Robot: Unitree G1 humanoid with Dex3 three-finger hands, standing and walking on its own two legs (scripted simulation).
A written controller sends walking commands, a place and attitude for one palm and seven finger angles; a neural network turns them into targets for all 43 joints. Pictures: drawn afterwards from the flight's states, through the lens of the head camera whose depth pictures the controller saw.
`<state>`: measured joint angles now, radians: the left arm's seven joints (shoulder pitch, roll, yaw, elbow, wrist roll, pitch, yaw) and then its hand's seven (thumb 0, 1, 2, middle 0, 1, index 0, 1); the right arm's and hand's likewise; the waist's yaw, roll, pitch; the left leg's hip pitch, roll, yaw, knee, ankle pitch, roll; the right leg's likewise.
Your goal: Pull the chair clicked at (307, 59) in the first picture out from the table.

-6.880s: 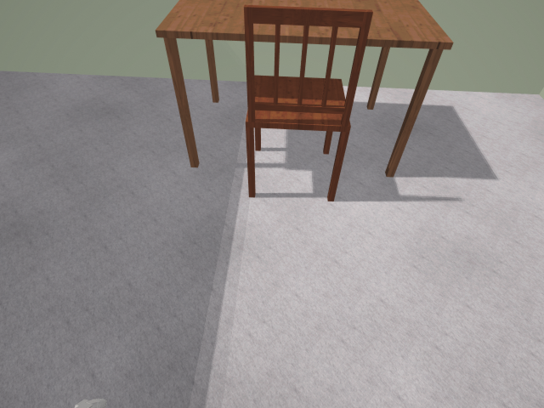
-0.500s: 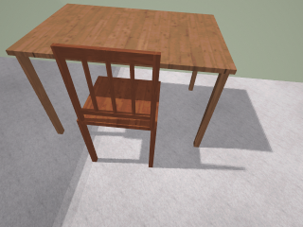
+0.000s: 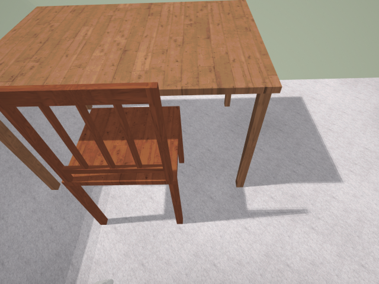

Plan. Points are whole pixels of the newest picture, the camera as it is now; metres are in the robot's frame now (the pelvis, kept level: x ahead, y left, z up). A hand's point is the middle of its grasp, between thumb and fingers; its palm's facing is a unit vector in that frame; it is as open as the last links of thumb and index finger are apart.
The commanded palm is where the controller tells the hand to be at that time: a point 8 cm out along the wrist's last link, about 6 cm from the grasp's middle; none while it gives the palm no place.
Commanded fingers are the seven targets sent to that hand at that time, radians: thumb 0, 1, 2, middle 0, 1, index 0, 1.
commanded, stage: come to a stop and stand still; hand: left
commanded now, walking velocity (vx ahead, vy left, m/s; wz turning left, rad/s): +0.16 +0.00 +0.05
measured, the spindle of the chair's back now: (98, 140) +0.52 +0.31 -0.06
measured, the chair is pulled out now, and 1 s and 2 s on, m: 0.00 0.00 0.00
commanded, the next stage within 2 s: look again from close up in 1.06 s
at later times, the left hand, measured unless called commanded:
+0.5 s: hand out of the picture +0.09 +0.19 -0.17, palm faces +0.04 -0.97 -0.23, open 7.3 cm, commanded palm none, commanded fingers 0.00 0.90 0.90 -0.20 -0.30 -0.20 -0.30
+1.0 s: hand out of the picture +0.06 +0.14 -0.16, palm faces +0.02 -0.98 -0.20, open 7.3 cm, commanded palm none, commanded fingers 0.00 0.90 0.90 -0.20 -0.30 -0.20 -0.30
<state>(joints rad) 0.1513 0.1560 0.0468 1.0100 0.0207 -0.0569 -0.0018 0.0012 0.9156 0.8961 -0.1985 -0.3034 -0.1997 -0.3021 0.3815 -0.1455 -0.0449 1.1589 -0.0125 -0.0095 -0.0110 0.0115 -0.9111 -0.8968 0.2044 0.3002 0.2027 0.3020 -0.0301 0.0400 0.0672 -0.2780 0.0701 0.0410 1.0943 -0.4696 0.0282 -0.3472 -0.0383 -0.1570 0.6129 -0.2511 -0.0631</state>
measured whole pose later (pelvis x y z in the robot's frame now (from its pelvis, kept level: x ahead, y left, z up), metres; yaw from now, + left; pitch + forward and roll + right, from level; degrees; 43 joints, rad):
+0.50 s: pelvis +0.07 +0.01 +0.01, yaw -1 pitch -1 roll +0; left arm 0.23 0.17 0.04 1.05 0.02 0.04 0.04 0.00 0.91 0.90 -0.20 -0.30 -0.20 -0.30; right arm 0.08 -0.13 -0.03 1.01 -0.02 0.03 -0.03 0.01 -0.91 -0.90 0.20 0.30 0.20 0.30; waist 0.03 0.00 0.09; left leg -0.31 0.03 0.10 0.49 -0.16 0.03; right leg -0.31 -0.03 -0.03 0.85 -0.53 0.01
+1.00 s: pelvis +0.04 -0.04 +0.02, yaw +0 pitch -2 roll +0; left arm 0.24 0.16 0.01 1.12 0.01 0.01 0.03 0.01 0.93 0.90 -0.20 -0.30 -0.20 -0.30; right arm 0.31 -0.14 -0.01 1.17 -0.01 0.02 -0.03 0.01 -0.91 -0.90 0.20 0.30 0.20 0.30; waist -0.01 0.00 0.03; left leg -0.18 0.05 0.00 0.42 -0.20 -0.05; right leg -0.16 0.02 -0.07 0.44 -0.25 -0.04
